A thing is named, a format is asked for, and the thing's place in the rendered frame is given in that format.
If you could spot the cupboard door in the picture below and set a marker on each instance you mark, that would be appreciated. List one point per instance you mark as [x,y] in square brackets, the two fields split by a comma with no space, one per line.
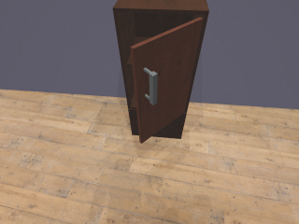
[171,55]

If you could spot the handle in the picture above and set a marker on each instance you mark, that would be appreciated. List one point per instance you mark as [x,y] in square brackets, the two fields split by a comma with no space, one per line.
[153,86]

